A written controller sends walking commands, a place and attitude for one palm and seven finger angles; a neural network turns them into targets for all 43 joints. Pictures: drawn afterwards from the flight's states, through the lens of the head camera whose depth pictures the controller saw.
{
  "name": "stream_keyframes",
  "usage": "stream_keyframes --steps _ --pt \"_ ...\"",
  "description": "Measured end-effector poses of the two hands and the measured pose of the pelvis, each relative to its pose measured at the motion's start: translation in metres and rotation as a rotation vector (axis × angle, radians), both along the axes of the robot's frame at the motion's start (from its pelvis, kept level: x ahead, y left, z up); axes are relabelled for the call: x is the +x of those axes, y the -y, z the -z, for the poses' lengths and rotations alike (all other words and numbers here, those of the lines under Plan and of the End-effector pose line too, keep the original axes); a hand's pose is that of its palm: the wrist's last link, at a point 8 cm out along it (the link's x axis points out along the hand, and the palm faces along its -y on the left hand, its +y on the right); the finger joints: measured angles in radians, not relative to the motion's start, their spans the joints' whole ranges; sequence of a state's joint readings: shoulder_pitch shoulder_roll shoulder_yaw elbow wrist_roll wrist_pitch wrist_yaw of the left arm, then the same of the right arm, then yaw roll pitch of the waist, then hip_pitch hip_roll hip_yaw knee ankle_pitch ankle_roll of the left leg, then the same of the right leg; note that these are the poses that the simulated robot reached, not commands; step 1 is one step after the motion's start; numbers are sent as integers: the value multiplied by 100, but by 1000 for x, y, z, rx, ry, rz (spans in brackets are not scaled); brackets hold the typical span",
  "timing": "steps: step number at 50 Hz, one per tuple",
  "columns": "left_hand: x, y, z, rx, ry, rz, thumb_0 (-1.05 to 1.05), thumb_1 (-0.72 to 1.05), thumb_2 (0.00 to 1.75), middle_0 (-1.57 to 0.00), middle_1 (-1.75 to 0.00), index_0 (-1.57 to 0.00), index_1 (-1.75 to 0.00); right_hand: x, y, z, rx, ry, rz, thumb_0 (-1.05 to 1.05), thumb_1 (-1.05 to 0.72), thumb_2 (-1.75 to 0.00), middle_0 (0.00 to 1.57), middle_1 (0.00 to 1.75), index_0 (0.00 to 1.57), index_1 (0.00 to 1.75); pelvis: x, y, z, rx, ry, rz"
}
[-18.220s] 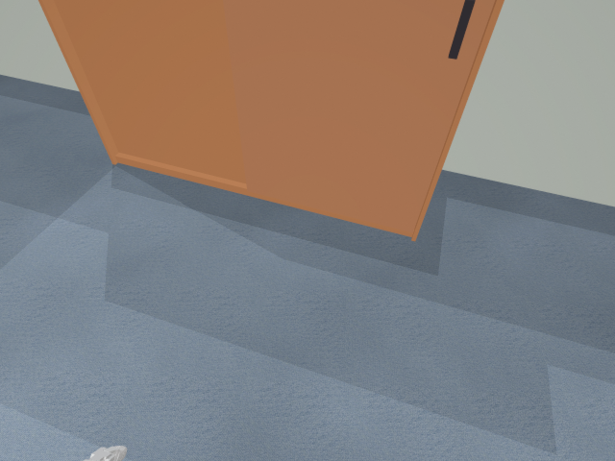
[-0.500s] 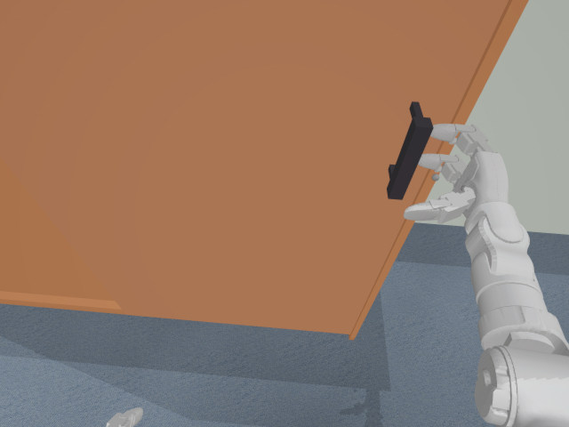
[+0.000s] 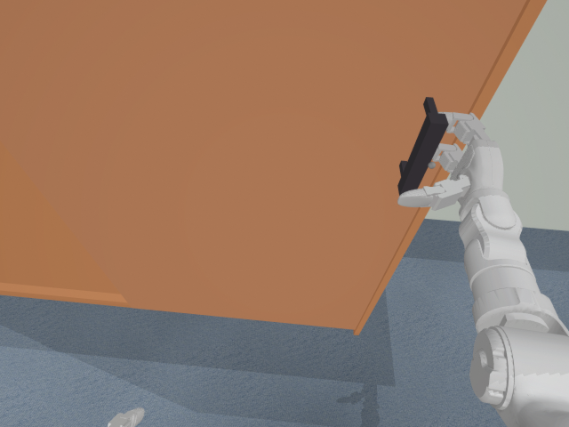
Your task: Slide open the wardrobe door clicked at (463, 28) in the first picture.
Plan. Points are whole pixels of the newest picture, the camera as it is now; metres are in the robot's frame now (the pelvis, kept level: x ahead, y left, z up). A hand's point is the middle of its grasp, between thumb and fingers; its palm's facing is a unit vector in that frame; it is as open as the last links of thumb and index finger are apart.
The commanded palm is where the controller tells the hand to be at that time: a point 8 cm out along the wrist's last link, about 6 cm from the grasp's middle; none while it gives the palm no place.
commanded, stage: feel for the door with the fingertips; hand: right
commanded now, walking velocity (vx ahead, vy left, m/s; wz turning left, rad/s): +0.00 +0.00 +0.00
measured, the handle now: (417, 148) +0.51 -0.12 +0.13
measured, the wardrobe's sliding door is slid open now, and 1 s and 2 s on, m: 0.00 0.00 0.00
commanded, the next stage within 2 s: slide the fingers in behind the handle in 0.28 s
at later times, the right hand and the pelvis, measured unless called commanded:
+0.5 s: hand (433, 162) +0.46 -0.14 +0.15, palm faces -0.03 +1.00 +0.00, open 13.9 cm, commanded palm +0.44 -0.19 +0.14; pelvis +0.00 -0.01 +0.00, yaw +0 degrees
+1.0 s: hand (433, 170) +0.45 -0.14 +0.15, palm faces -0.04 +1.00 +0.02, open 14.0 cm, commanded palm +0.43 -0.19 +0.14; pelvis +0.00 -0.01 +0.00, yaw +0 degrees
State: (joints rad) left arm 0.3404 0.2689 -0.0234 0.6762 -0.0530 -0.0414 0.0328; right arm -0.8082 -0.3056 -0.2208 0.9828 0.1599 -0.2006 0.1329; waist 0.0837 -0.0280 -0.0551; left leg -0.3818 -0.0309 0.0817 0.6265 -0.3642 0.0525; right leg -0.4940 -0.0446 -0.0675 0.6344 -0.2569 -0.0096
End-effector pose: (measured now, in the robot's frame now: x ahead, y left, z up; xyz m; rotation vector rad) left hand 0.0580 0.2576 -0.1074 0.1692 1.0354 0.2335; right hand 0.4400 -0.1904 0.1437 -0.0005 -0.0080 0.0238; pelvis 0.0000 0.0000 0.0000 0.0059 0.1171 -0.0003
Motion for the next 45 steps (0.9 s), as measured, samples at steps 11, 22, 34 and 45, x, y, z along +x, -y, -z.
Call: stream_keyframes --steps 11,22,34,45 --pt "-10 -1 2 -1 -43 -15 1 90 90 -21 -29 -20 -30 4 2 0 9 17 -9 -1 50 -30 32 121 31 120 5 2 0 0 -11 -5" --pt "-6 5 3 -4 -38 -1 1 90 90 -21 -29 -20 -30 5 3 -1 4 13 -4 -1 50 -30 34 123 32 122 3 6 1 4 -13 1" --pt "-9 10 2 -11 -16 -9 1 90 90 -21 -29 -20 -30 1 3 -1 15 31 -10 -1 50 -30 31 120 31 120 1 9 2 4 -9 -10" --pt "-4 10 -1 0 -1 -1 1 90 90 -21 -29 -20 -30 -10 7 2 17 28 -10 -1 50 -30 30 120 30 120 -1 11 1 9 3 -5"
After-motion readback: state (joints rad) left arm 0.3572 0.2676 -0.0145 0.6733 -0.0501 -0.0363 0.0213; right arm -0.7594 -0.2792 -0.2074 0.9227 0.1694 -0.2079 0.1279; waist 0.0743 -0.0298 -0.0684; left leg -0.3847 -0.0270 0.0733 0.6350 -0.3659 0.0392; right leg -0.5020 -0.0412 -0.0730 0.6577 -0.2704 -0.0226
